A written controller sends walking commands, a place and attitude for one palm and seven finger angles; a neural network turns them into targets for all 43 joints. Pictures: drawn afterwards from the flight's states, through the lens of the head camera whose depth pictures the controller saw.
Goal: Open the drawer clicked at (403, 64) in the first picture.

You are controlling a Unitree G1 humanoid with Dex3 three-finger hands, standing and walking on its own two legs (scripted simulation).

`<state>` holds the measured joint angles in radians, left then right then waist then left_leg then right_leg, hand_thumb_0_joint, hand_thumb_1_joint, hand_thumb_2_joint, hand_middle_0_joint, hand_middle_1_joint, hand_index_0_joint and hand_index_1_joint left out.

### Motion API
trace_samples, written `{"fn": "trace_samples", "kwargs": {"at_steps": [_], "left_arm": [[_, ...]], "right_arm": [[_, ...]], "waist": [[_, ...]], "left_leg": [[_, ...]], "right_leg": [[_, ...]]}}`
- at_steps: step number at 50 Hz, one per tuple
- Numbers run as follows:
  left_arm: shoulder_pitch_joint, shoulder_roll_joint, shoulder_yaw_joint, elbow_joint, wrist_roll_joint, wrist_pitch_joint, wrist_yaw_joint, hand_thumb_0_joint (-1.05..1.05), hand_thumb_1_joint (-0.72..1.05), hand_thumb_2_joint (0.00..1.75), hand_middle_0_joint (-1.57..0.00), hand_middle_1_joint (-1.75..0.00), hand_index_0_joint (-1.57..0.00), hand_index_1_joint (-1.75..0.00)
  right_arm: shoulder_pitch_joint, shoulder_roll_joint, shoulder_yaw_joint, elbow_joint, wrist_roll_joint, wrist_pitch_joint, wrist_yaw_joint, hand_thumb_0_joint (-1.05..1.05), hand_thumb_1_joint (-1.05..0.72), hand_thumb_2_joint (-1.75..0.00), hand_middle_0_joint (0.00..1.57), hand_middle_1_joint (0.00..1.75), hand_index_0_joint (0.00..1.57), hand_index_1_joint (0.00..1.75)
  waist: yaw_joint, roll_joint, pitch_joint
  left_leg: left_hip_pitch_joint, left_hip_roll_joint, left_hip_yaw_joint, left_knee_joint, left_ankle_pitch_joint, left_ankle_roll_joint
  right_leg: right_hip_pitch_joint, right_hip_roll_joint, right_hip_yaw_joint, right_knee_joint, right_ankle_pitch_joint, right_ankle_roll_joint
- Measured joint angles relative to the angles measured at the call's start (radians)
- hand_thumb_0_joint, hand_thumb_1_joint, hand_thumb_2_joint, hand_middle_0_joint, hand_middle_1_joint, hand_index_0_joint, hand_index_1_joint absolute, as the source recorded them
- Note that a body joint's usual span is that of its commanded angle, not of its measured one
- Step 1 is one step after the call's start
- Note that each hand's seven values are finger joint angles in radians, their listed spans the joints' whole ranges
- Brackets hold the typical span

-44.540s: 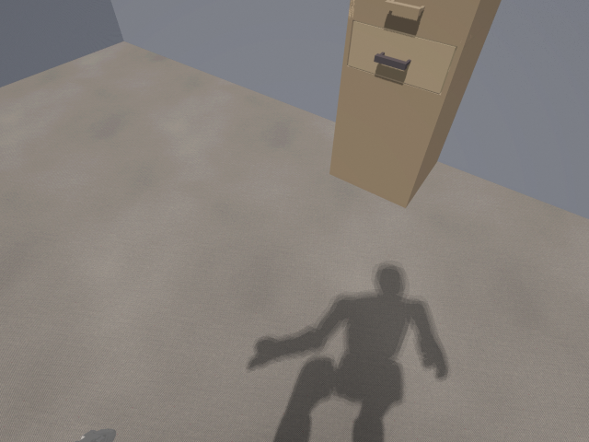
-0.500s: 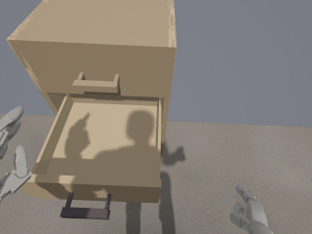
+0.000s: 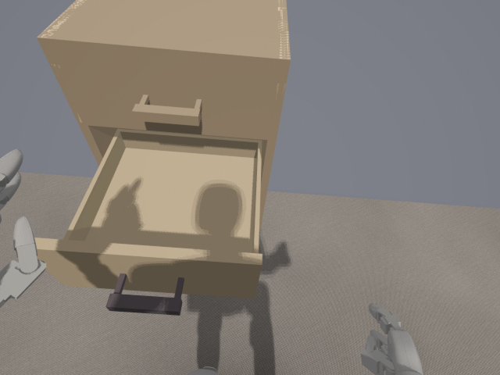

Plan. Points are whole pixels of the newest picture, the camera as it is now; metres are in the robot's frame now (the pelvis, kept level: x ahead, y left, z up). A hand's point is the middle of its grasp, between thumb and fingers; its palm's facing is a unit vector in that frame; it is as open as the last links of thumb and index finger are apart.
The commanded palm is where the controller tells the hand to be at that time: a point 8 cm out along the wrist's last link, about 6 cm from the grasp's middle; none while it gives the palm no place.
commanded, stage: step back with the hand held close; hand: left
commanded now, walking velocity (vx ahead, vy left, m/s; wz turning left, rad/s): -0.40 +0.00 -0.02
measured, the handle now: (148, 292) +0.26 +0.20 -0.08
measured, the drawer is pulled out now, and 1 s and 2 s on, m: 0.30 0.30 0.30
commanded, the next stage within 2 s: stop stepping back and stand still in 0.78 s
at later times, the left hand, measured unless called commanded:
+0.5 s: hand (49, 280) +0.18 +0.22 +0.18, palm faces +0.26 -0.86 -0.44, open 7.4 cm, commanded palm +0.11 +0.27 +0.19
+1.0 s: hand out of the picture +0.05 +0.16 +0.17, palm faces +0.25 -0.84 -0.48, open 7.4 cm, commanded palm -0.03 +0.22 +0.19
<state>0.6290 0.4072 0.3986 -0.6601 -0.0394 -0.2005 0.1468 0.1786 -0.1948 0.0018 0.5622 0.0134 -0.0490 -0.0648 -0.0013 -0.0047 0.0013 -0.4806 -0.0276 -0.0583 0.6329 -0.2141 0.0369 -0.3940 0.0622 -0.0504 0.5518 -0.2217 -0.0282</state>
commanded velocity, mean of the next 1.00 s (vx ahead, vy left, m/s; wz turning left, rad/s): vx -0.31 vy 0.00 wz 0.01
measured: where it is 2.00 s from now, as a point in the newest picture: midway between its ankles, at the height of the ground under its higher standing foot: outside the picture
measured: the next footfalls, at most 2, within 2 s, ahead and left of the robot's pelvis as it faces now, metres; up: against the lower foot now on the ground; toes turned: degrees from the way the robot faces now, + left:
right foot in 0.60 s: -0.14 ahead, -0.16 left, +0.00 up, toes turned -4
left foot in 0.88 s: -0.11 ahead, +0.05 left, +0.00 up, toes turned +1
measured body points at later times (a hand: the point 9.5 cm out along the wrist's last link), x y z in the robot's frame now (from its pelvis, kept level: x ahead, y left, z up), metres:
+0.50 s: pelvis -0.03 +0.00 +0.01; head +0.02 +0.03 +0.45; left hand +0.16 +0.27 +0.20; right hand +0.16 -0.22 -0.06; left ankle +0.07 +0.09 -0.73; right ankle -0.14 -0.13 -0.69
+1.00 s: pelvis -0.16 -0.06 +0.00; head -0.11 -0.04 +0.45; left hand +0.03 +0.20 +0.19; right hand +0.02 -0.31 -0.07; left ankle -0.15 +0.04 -0.73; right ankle -0.19 -0.15 -0.71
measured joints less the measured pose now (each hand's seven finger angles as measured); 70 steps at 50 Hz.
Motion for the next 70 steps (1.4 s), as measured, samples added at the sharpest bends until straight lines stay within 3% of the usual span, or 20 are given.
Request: {"fn": "trace_samples", "kwargs": {"at_steps": [9, 13, 20, 25, 30, 32, 34, 37, 39, 42, 44, 45, 49, 52, 56, 58, 60, 62, 67, 70], "left_arm": [[0.008, 0.016, -0.010, -0.021, -0.005, -0.017, 0.007, 0.02, 0.89, 0.89, -0.21, -0.30, -0.22, -0.30], [0.022, 0.033, -0.002, -0.034, -0.006, -0.021, 0.009, 0.02, 0.89, 0.89, -0.21, -0.30, -0.22, -0.30], [0.036, 0.040, 0.029, -0.041, -0.014, -0.001, 0.004, 0.02, 0.89, 0.89, -0.21, -0.30, -0.22, -0.30], [0.012, 0.024, -0.003, -0.060, -0.024, 0.008, -0.018, 0.02, 0.89, 0.90, -0.21, -0.30, -0.21, -0.30], [-0.010, 0.069, 0.023, -0.073, -0.043, -0.001, -0.053, 0.02, 0.89, 0.89, -0.21, -0.30, -0.21, -0.30], [-0.014, 0.074, 0.027, -0.070, -0.051, -0.011, -0.075, 0.02, 0.89, 0.89, -0.21, -0.30, -0.21, -0.30], [0.003, 0.077, 0.015, -0.073, -0.051, -0.021, -0.093, 0.02, 0.89, 0.89, -0.21, -0.30, -0.22, -0.30], [0.073, 0.072, 0.019, -0.063, -0.032, -0.048, -0.085, 0.02, 0.88, 0.89, -0.22, -0.30, -0.22, -0.30], [0.089, 0.042, 0.018, -0.021, -0.014, -0.047, -0.059, 0.01, 0.88, 0.89, -0.22, -0.30, -0.22, -0.30], [0.042, -0.006, 0.006, 0.051, -0.001, -0.017, -0.021, 0.01, 0.88, 0.89, -0.22, -0.30, -0.22, -0.30], [0.015, -0.021, -0.009, 0.051, -0.005, 0.010, -0.001, 0.01, 0.89, 0.89, -0.21, -0.30, -0.22, -0.30], [0.002, -0.018, -0.017, 0.036, -0.008, 0.018, 0.005, 0.01, 0.89, 0.89, -0.21, -0.30, -0.22, -0.30], [-0.002, 0.017, -0.020, -0.018, -0.007, 0.025, -0.001, 0.02, 0.89, 0.89, -0.21, -0.30, -0.21, -0.30], [0.056, 0.049, 0.005, -0.075, -0.009, 0.031, -0.002, 0.02, 0.89, 0.89, -0.21, -0.30, -0.22, -0.30], [0.083, 0.064, 0.025, -0.071, -0.016, 0.009, -0.003, 0.02, 0.89, 0.89, -0.21, -0.30, -0.22, -0.30], [0.086, 0.049, 0.017, -0.040, -0.018, 0.004, -0.004, 0.02, 0.88, 0.89, -0.22, -0.30, -0.22, -0.30], [0.078, 0.008, 0.001, 0.006, -0.016, 0.002, -0.004, 0.01, 0.88, 0.89, -0.22, -0.30, -0.22, -0.30], [0.062, -0.030, -0.018, 0.063, -0.007, 0.002, 0.000, 0.01, 0.88, 0.89, -0.21, -0.30, -0.22, -0.30], [0.025, -0.074, -0.078, 0.140, 0.018, 0.023, 0.012, 0.01, 0.89, 0.89, -0.21, -0.30, -0.22, -0.30], [0.038, -0.069, -0.098, 0.099, 0.018, 0.022, 0.017, 0.02, 0.89, 0.89, -0.21, -0.30, -0.22, -0.30]], "right_arm": [[0.008, -0.008, -0.025, 0.043, 0.000, 0.003, 0.004, 0.01, -0.90, -0.90, 0.20, 0.30, 0.20, 0.30], [0.006, -0.006, -0.033, 0.060, 0.003, 0.010, -0.004, 0.01, -0.90, -0.90, 0.20, 0.29, 0.20, 0.30], [-0.010, 0.040, -0.019, 0.046, -0.029, -0.040, 0.005, 0.01, -0.90, -0.90, 0.20, 0.29, 0.20, 0.30], [-0.067, 0.058, 0.014, 0.056, -0.038, -0.068, 0.025, 0.01, -0.90, -0.90, 0.20, 0.30, 0.20, 0.30], [-0.131, 0.060, 0.031, 0.031, -0.036, -0.076, 0.040, 0.01, -0.90, -0.90, 0.20, 0.30, 0.20, 0.30], [-0.149, 0.041, 0.027, 0.021, -0.029, -0.068, 0.044, 0.01, -0.90, -0.90, 0.20, 0.30, 0.21, 0.30], [-0.127, 0.024, 0.012, 0.022, -0.008, -0.052, 0.047, 0.01, -0.90, -0.90, 0.20, 0.30, 0.21, 0.30], [-0.056, 0.020, -0.002, 0.050, 0.009, -0.013, 0.028, 0.01, -0.90, -0.90, 0.20, 0.30, 0.21, 0.30], [-0.028, 0.013, -0.003, 0.064, 0.001, 0.013, -0.002, 0.01, -0.90, -0.90, 0.20, 0.30, 0.20, 0.30], [-0.018, -0.007, 0.003, 0.061, -0.002, 0.038, -0.031, 0.01, -0.90, -0.90, 0.20, 0.29, 0.20, 0.30], [-0.022, -0.027, -0.001, 0.037, 0.001, 0.045, -0.034, 0.01, -0.90, -0.90, 0.20, 0.29, 0.20, 0.30], [-0.027, -0.034, -0.011, 0.025, 0.004, 0.044, -0.031, 0.01, -0.90, -0.90, 0.20, 0.29, 0.20, 0.30], [-0.054, 0.002, -0.032, 0.014, -0.006, 0.008, 0.002, 0.01, -0.90, -0.90, 0.20, 0.29, 0.20, 0.30], [-0.044, 0.022, -0.015, -0.005, -0.006, -0.017, 0.017, 0.01, -0.90, -0.90, 0.20, 0.29, 0.20, 0.30], [-0.014, 0.024, 0.004, 0.001, 0.012, -0.020, 0.021, 0.01, -0.90, -0.90, 0.20, 0.29, 0.20, 0.30], [0.016, 0.020, 0.002, 0.016, 0.015, -0.002, 0.024, 0.01, -0.90, -0.90, 0.20, 0.29, 0.20, 0.30], [0.039, 0.011, -0.002, 0.043, 0.008, 0.013, 0.027, 0.01, -0.90, -0.90, 0.20, 0.30, 0.20, 0.30], [0.061, 0.001, -0.005, 0.065, 0.002, 0.020, 0.024, 0.01, -0.90, -0.90, 0.20, 0.30, 0.20, 0.30], [0.098, -0.031, -0.016, 0.076, -0.009, -0.001, 0.008, 0.01, -0.90, -0.90, 0.20, 0.30, 0.20, 0.30], [0.101, -0.059, -0.029, 0.049, -0.012, -0.024, 0.003, 0.01, -0.90, -0.90, 0.20, 0.29, 0.20, 0.30]], "waist": [[-0.032, 0.001, -0.003], [-0.037, -0.013, -0.001], [-0.015, -0.021, -0.026], [0.007, -0.033, -0.021], [0.006, -0.040, 0.018], [0.004, 0.007, 0.050], [-0.003, 0.046, 0.060], [0.011, -0.015, -0.004], [0.008, -0.041, -0.038], [-0.007, -0.052, -0.037], [-0.022, -0.033, -0.016], [-0.027, -0.021, -0.004], [-0.025, -0.080, 0.043], [-0.036, -0.070, 0.052], [-0.043, -0.002, 0.061], [-0.031, 0.005, 0.031], [-0.013, -0.005, 0.000], [-0.011, -0.016, -0.028], [-0.017, -0.040, -0.056], [-0.024, -0.015, -0.041]], "left_leg": [[-0.033, 0.003, -0.006, 0.028, -0.036, -0.013], [-0.022, -0.001, 0.001, 0.009, 0.019, 0.005], [-0.020, 0.022, 0.020, -0.093, 0.075, 0.010], [-0.040, 0.047, 0.043, -0.147, 0.129, -0.007], [-0.096, 0.060, 0.051, -0.153, 0.187, -0.035], [-0.113, 0.089, 0.023, -0.136, 0.204, -0.051], [-0.121, 0.096, -0.014, -0.062, 0.101, -0.052], [-0.148, 0.009, 0.002, 0.321, -0.188, -0.060], [-0.113, -0.023, 0.041, 0.431, -0.290, -0.064], [0.026, -0.028, 0.084, 0.223, -0.274, -0.065], [0.137, 0.001, 0.099, -0.028, -0.036, -0.053], [0.166, 0.013, 0.096, -0.100, -0.001, -0.035], [0.141, -0.006, 0.123, -0.100, -0.050, -0.002], [0.116, 0.013, 0.114, -0.079, -0.032, -0.015], [0.093, 0.057, 0.068, -0.021, -0.067, -0.031], [0.056, 0.040, 0.047, 0.100, -0.164, -0.033], [0.025, 0.011, 0.045, 0.254, -0.187, -0.034], [0.033, 0.001, 0.063, 0.288, -0.177, -0.032], [0.169, 0.014, 0.107, 0.023, -0.175, -0.004], [0.276, 0.040, 0.093, -0.193, -0.135, 0.019]], "right_leg": [[-0.014, 0.000, -0.014, -0.008, 0.011, -0.004], [-0.012, -0.007, -0.011, -0.001, 0.004, 0.008], [-0.010, 0.011, 0.050, 0.269, -0.257, 0.034], [0.089, -0.010, 0.061, 0.166, -0.258, 0.046], [0.160, -0.014, 0.060, 0.006, -0.191, 0.038], [0.178, 0.020, 0.032, -0.038, -0.198, 0.000], [0.203, 0.048, 0.003, -0.067, -0.160, -0.022], [0.193, 0.005, 0.018, -0.066, -0.149, -0.033], [0.189, -0.021, 0.025, -0.080, -0.134, -0.034], [0.171, -0.039, 0.015, -0.072, -0.094, -0.030], [0.144, -0.026, -0.008, -0.031, -0.088, -0.018], [0.117, -0.017, -0.017, 0.009, -0.099, -0.002], [0.022, -0.044, 0.034, 0.172, -0.228, 0.027], [0.040, -0.054, 0.023, 0.112, -0.199, 0.041], [0.090, -0.024, -0.047, 0.012, -0.060, -0.012], [0.091, -0.024, -0.051, -0.005, -0.056, -0.044], [0.093, -0.037, -0.035, -0.031, -0.037, -0.050], [0.103, -0.053, -0.026, -0.068, -0.012, -0.047], [0.118, -0.082, -0.031, -0.133, 0.031, -0.040], [0.108, -0.064, -0.052, -0.116, 0.028, -0.034]]}}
